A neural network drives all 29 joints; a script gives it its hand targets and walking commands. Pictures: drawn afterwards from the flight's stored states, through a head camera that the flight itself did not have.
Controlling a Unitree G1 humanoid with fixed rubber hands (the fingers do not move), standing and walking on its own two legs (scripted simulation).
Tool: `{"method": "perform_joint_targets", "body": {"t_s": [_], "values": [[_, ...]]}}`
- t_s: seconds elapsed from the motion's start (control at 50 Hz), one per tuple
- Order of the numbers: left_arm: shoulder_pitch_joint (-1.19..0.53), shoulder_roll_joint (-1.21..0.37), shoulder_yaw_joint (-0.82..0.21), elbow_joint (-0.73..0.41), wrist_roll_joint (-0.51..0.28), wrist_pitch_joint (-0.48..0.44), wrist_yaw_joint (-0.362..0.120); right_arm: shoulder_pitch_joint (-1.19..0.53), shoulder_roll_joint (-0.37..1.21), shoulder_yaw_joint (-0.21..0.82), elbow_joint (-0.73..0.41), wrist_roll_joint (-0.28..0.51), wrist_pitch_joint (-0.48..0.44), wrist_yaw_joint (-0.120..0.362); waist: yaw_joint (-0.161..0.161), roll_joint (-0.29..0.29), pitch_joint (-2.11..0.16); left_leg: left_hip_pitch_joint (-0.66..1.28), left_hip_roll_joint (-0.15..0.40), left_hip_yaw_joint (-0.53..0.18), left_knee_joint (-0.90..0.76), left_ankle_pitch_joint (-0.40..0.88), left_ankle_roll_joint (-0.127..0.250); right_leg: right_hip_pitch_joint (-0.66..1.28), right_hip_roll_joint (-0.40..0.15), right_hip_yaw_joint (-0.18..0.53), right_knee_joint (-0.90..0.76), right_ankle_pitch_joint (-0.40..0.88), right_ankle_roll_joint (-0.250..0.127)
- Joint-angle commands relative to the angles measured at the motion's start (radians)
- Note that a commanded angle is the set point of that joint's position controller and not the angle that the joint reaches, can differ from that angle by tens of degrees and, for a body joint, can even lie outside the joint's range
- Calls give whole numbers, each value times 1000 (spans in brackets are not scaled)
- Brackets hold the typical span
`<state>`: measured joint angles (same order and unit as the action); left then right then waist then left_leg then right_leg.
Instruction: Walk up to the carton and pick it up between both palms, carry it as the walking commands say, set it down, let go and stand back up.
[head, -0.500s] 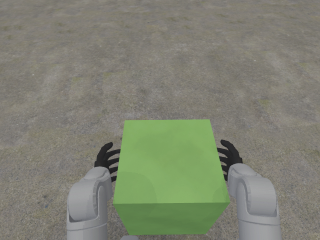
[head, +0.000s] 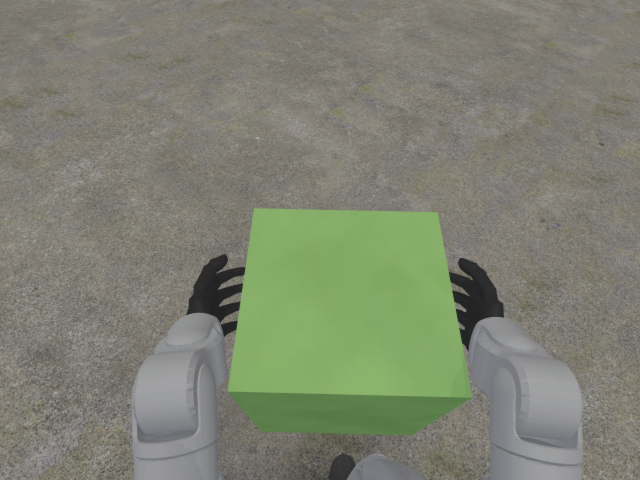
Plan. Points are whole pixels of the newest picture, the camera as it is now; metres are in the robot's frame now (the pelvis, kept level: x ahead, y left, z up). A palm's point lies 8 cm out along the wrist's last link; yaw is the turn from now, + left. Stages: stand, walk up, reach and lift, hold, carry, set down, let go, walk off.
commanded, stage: carry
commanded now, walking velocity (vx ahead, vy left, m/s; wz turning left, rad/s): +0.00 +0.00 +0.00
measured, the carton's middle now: (340, 333) +0.30 -0.02 +0.01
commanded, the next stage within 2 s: none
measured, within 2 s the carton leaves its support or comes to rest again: neither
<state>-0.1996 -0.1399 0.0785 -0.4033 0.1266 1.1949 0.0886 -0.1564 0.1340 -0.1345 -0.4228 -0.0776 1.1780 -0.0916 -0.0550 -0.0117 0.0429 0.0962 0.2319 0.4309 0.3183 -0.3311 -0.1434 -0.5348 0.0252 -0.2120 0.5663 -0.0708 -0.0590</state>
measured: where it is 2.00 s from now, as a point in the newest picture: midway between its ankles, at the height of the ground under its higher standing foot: (215, 454)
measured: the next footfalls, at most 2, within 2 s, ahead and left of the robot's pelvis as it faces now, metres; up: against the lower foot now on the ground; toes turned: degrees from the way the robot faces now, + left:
right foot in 0.06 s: +0.24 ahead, -0.04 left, +0.00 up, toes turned -8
left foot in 0.56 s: +0.41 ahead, +0.12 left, +0.00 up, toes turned +6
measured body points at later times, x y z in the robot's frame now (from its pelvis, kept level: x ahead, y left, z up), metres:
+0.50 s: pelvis +0.27 +0.01 +0.01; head +0.31 -0.02 +0.46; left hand +0.57 +0.12 +0.09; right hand +0.53 -0.18 +0.08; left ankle +0.35 +0.13 -0.71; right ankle +0.20 -0.04 -0.74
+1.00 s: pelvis +0.36 +0.05 +0.00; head +0.39 +0.02 +0.45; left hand +0.65 +0.18 +0.07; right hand +0.63 -0.12 +0.06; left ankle +0.35 +0.19 -0.69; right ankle +0.33 -0.06 -0.74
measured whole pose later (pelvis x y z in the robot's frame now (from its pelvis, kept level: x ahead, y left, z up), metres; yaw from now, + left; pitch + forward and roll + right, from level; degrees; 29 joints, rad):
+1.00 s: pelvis +0.36 +0.05 +0.00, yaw -2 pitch +5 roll +3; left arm -0.13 -0.13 0.08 -0.38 0.10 1.16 0.08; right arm -0.13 0.13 -0.09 -0.43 -0.12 1.21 -0.10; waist -0.01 0.01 -0.02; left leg -0.50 0.01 0.06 0.90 -0.44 -0.04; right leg -0.32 -0.13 -0.12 0.58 -0.33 0.00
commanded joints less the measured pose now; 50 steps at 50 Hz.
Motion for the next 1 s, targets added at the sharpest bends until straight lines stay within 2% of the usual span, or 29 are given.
{"method": "perform_joint_targets", "body": {"t_s": [0.0,0.02,0.04,0.06,0.08,0.1,0.12,0.14,0.18,0.3,0.4,0.5,0.54,0.56,0.58,0.6,0.62,0.66,0.68,0.72,0.76,0.78,0.8,0.82,0.84,0.86,0.88,0.92,0.98], "values": [[-344,-901,-693,-56,-348,-11,-187,-436,859,723,-60,411,31,295,93,344,-382,0,48,0,339,1179,50,498,119,-84,-220,260,-7],[-367,-906,-700,-60,-356,-9,-196,-444,852,713,-46,389,33,295,124,304,-403,-102,22,-33,544,930,33,660,52,-5,-245,353,-4],[-403,-901,-693,-44,-366,-4,-209,-417,854,707,-2,359,36,291,104,139,-342,-243,-40,-98,719,212,24,709,-96,128,-205,660,-6],[-378,-881,-659,43,-353,-3,-223,-362,869,685,95,329,45,290,68,-151,-339,-484,-134,-182,998,-370,6,781,-351,449,-98,1306,-128],[-374,-893,-686,-15,-400,-9,-237,-362,863,673,46,343,26,279,68,-125,-479,-592,-118,-356,1054,-369,26,907,-422,508,-117,1228,-224],[-321,-934,-691,19,-406,-6,-249,-349,872,689,37,319,16,267,69,-78,-441,-624,-95,-395,979,-283,62,835,-369,443,-165,1033,-202],[-339,-955,-701,5,-417,-12,-257,-394,892,712,2,321,5,254,73,-41,-420,-637,-81,-416,896,-215,86,794,-336,398,-194,924,-169],[-365,-975,-703,-18,-434,-18,-263,-424,923,717,-18,327,-3,243,73,-38,-440,-623,-76,-431,824,-169,96,780,-328,367,-215,883,-152],[-378,-995,-711,-69,-461,-36,-268,-402,951,728,-78,334,-25,226,65,-76,-476,-581,-91,-413,715,-89,102,766,-304,295,-228,933,-111],[-298,-898,-691,-164,-436,-49,-267,-333,927,780,-159,342,-37,205,57,-95,-486,-593,-154,-327,505,122,89,793,-271,179,-227,983,-62],[-243,-859,-665,-144,-398,-25,-267,-349,899,810,-166,359,-4,221,62,-110,-389,-578,-191,-303,353,206,87,767,-263,148,-199,901,-37],[-269,-853,-648,-69,-371,1,-269,-380,880,797,-97,359,34,246,67,-113,-290,-516,-213,-268,163,242,96,708,-263,170,-121,821,-28],[-306,-854,-645,-30,-371,7,-269,-397,875,782,-58,346,42,254,56,-81,-278,-373,-200,-256,15,429,112,607,-246,165,-48,769,13],[-323,-858,-646,-16,-376,8,-267,-404,865,770,-40,340,45,256,56,-43,-323,-220,-155,-287,69,657,143,482,-224,168,14,676,33],[-330,-858,-647,-8,-385,14,-268,-378,853,744,-15,326,43,258,52,77,-413,-19,-45,-380,146,1048,226,323,-186,155,130,402,68],[-365,-861,-667,-22,-402,15,-269,-362,864,737,-8,329,39,259,29,191,-476,129,57,-469,151,1352,316,174,-107,129,277,-40,96],[-367,-885,-688,-6,-410,18,-273,-362,887,737,9,332,38,258,26,243,-462,117,107,-502,139,1479,377,75,-17,121,402,-508,103],[-352,-896,-674,15,-418,9,-277,-385,916,749,2,334,32,254,40,118,-445,34,88,-449,122,1202,372,66,-83,182,327,-555,88],[-369,-904,-679,5,-428,4,-277,-395,923,756,-12,338,28,251,46,106,-427,-19,57,-423,118,1058,351,87,-97,166,238,-511,88],[-399,-909,-696,-37,-439,-6,-269,-428,926,765,-66,354,19,247,44,146,-440,-113,10,-385,124,858,343,164,-75,110,163,-399,92],[-362,-913,-696,-38,-438,-7,-263,-411,914,764,-78,348,22,241,58,119,-453,-202,-17,-346,174,714,309,271,-91,77,-14,-195,81],[-362,-911,-698,-46,-438,-6,-263,-400,906,767,-74,347,26,239,64,68,-437,-268,-58,-327,225,567,253,331,-135,113,-125,-41,70],[-359,-893,-696,-51,-439,-3,-266,-380,901,766,-61,344,30,238,67,-51,-427,-420,-90,-325,325,281,186,437,-299,292,-174,158,22],[-328,-892,-695,-22,-431,-10,-268,-427,888,775,-84,341,38,240,68,-303,-381,-590,-182,-323,450,-139,143,465,-517,556,-159,471,-105],[-348,-906,-687,-19,-437,-10,-273,-428,900,773,-50,342,36,242,79,-249,-364,-661,-187,-395,657,-310,136,498,-559,563,-135,646,-179],[-350,-917,-697,-30,-440,-15,-273,-430,905,780,-61,357,24,245,74,-154,-367,-707,-194,-438,740,-295,130,524,-532,506,-107,706,-176],[-347,-922,-700,-42,-436,-22,-270,-428,918,794,-62,368,17,248,70,-105,-375,-733,-182,-461,738,-249,126,552,-490,435,-84,695,-141],[-356,-932,-701,-66,-437,-32,-267,-440,936,805,-78,388,6,246,66,-127,-375,-729,-189,-421,653,-139,105,572,-421,320,-63,717,-78],[-312,-911,-679,-75,-419,-32,-261,-413,920,812,-98,389,4,238,70,-203,-386,-634,-216,-353,528,-70,91,552,-364,225,-44,747,-49]]}}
